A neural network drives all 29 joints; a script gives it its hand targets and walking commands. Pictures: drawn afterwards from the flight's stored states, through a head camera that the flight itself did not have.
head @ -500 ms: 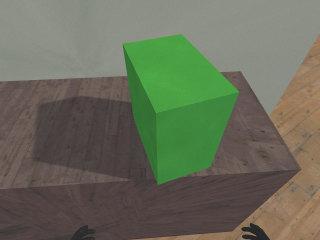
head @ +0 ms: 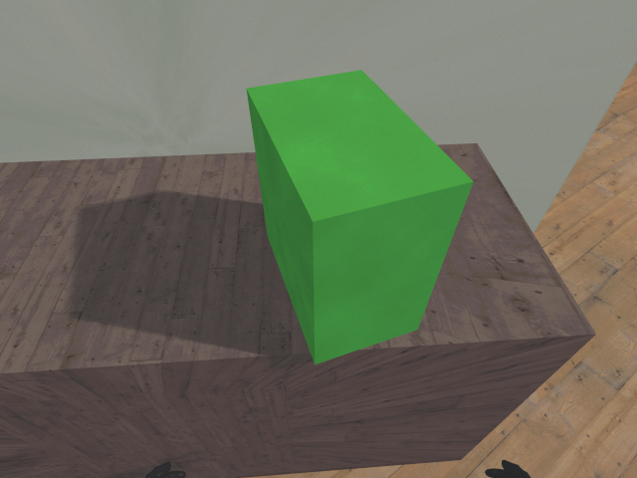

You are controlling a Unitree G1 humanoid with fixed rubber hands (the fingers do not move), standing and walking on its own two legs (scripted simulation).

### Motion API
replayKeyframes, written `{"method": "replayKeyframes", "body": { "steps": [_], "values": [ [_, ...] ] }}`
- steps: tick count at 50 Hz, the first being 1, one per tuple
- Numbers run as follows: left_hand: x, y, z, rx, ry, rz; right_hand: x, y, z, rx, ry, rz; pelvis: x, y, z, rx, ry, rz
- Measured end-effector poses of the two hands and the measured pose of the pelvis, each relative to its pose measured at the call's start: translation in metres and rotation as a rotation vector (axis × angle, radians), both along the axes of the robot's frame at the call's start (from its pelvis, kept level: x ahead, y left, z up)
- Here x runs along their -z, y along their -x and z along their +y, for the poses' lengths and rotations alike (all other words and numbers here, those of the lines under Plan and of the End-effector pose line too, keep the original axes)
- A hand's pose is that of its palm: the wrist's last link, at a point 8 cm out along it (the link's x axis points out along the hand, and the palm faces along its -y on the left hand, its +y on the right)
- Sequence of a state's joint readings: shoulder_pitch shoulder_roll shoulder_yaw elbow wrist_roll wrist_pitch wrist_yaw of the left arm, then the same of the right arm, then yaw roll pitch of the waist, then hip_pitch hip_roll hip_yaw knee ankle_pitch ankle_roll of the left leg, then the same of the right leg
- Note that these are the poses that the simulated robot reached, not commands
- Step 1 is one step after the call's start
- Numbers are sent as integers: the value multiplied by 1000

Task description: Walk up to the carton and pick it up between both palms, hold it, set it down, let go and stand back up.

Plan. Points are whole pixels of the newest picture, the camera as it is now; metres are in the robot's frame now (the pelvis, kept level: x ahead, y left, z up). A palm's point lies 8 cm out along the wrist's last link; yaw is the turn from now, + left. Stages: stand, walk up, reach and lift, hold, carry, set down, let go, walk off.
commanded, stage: stand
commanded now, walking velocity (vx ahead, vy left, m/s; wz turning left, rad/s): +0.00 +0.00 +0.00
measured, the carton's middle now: (338, 217) +0.44 +0.00 +0.10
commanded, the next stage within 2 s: walk up in 0.92 s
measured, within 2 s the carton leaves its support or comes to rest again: neither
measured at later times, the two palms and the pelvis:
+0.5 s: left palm out of the picture +0.09 +0.25 -0.11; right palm out of the picture +0.09 -0.25 -0.10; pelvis +0.00 +0.00 +0.00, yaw +0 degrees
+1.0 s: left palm out of the picture +0.09 +0.24 -0.10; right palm out of the picture +0.09 -0.25 -0.10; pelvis +0.00 +0.00 +0.00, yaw +0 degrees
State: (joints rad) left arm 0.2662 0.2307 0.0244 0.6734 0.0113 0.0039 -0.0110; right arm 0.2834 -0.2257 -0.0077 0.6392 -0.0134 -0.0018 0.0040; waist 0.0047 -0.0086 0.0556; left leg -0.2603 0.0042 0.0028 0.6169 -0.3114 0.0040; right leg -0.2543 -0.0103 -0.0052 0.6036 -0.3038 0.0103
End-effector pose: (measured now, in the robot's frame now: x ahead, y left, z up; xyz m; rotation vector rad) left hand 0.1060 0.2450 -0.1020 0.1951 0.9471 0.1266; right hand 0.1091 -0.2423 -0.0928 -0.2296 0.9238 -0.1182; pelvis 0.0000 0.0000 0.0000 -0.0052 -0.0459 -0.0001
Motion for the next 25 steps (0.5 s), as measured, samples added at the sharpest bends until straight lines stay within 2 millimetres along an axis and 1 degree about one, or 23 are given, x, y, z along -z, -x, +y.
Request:
{"method": "replayKeyframes", "body": {
  "steps": [14, 25],
  "values": [
    [2, 14, 2, -6, -6, 34, 3, 11, -1, 5, -2, 24, -1, 3, 0, 1, -1, 2],
    [3, 20, 2, -10, -8, 54, 4, 18, -4, 12, 2, 48, -2, 3, -1, 0, -2, 5]
  ]
}}
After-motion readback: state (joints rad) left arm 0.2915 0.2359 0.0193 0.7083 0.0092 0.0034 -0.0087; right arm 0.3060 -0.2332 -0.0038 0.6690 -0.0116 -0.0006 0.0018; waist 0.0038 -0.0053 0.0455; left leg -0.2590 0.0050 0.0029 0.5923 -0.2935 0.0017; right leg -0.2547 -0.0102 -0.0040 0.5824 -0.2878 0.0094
